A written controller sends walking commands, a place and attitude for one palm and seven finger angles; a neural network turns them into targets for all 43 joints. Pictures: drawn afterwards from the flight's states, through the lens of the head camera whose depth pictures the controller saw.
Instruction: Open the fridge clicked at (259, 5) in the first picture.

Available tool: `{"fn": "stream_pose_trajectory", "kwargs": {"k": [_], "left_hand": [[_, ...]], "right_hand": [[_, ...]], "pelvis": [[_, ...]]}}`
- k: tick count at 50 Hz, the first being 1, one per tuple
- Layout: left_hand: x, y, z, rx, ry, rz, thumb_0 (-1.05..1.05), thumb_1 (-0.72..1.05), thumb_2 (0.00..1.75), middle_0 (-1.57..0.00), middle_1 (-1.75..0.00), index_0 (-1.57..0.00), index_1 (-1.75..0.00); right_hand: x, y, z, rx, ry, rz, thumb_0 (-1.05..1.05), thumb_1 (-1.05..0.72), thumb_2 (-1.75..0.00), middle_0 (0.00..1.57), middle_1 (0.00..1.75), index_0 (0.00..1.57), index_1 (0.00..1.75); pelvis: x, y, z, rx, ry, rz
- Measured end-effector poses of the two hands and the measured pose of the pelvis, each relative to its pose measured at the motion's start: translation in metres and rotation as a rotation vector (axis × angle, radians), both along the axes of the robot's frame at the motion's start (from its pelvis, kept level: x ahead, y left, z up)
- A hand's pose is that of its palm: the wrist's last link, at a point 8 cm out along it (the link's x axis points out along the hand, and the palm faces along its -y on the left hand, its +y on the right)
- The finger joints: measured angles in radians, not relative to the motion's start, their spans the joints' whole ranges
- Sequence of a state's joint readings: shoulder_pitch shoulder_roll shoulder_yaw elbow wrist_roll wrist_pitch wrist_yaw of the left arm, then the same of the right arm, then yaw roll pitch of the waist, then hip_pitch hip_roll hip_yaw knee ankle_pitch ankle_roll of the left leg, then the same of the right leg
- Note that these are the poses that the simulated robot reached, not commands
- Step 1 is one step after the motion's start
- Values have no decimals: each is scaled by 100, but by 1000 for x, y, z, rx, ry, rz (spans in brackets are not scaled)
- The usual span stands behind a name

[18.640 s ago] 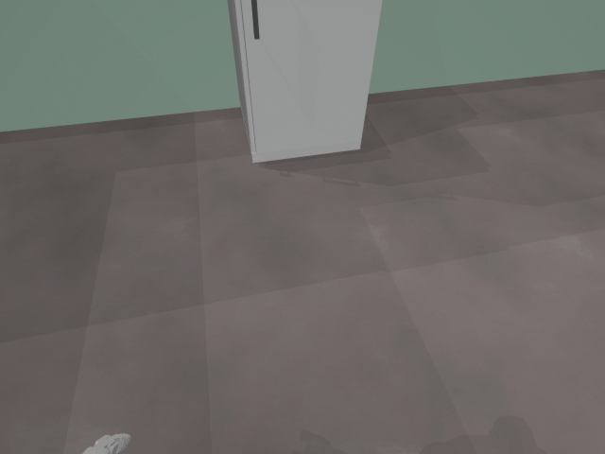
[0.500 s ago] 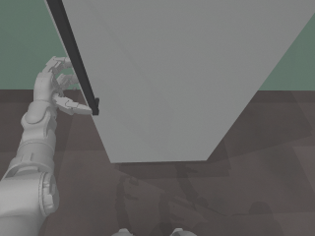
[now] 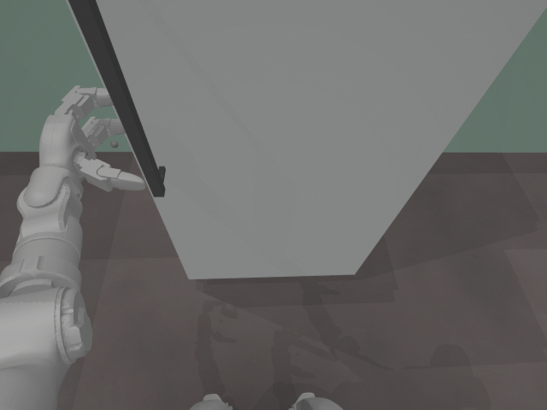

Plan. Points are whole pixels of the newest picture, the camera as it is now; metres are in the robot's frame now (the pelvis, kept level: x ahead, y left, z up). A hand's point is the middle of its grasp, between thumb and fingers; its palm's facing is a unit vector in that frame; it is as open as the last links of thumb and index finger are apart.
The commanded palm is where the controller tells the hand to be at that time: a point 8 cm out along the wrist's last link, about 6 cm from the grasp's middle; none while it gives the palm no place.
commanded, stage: slide the fingers in behind the handle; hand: left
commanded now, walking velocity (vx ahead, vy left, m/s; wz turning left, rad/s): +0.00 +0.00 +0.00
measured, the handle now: (128, 97) +0.52 +0.18 +0.15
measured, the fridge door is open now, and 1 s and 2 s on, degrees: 0 0 0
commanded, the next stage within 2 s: grip the handle and tug to test in 1.62 s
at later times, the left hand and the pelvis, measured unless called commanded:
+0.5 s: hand (122, 152) +0.46 +0.20 +0.10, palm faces -0.01 -1.00 +0.01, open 14.0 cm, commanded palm +0.44 +0.25 +0.10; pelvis -0.01 +0.01 +0.00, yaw +1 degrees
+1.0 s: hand (141, 149) +0.46 +0.17 +0.10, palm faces -0.01 -1.00 +0.00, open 14.0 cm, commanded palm +0.43 +0.22 +0.10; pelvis +0.00 +0.01 +0.00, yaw +0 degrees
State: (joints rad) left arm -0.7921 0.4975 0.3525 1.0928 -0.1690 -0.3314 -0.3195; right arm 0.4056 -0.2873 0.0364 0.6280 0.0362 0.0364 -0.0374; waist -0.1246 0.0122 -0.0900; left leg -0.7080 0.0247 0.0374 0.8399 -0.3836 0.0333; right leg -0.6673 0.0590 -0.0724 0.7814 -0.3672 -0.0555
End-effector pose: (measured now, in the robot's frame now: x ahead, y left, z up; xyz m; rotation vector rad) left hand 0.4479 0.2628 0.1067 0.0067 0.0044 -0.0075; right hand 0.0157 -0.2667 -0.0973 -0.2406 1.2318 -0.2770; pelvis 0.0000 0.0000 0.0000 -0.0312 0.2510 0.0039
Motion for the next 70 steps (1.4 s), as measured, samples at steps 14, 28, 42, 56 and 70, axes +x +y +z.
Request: {"fn": "stream_pose_trajectory", "kwargs": {"k": [14, 28, 42, 56, 70], "left_hand": [[-23, 0, -2, -8, -3, -1, -2, -50, 30, -30, -120, -30, -120], [-3, -13, -7, -17, 8, -6, -2, -50, 30, -30, -120, -30, -120], [-5, -26, -12, -9, 20, -3, -2, -50, 30, -30, -120, -30, -120], [-11, -46, -2, -2, -12, -9, -2, -50, 30, -30, -120, -30, -120], [-17, -45, -3, 4, -16, 16, -2, -50, 30, -29, -119, -30, -120]], "right_hand": [[29, 15, 1, 31, -88, 36, 0, -91, -90, 20, 30, 20, 30], [30, 20, -1, 15, -93, 57, 0, -91, -90, 20, 30, 20, 30], [8, 23, -4, 44, -28, 10, 1, -91, -90, 20, 30, 20, 30], [27, 18, -5, 62, -91, 30, 0, -91, -90, 20, 30, 20, 30], [30, 4, -3, 42, -113, 45, 0, -91, -90, 20, 30, 20, 30]], "pelvis": [[0, 6, 3, -1, -34, 4], [-6, 12, -2, -3, -13, 11], [2, 13, 0, -1, -20, -2], [1, 6, 2, 7, -32, -2], [-7, -5, 1, 12, -43, 5]]}}
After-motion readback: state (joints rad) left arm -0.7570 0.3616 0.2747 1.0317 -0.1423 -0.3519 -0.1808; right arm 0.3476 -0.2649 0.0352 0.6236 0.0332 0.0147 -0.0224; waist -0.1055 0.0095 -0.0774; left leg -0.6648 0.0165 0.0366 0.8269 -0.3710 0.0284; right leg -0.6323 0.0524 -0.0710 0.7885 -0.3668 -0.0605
